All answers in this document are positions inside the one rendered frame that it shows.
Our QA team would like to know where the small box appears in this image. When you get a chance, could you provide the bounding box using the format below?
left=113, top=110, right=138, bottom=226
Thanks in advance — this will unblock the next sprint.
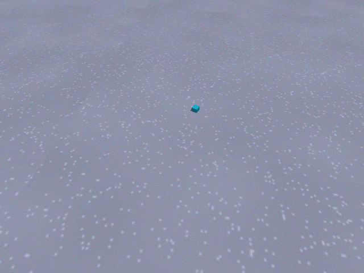
left=192, top=105, right=200, bottom=113

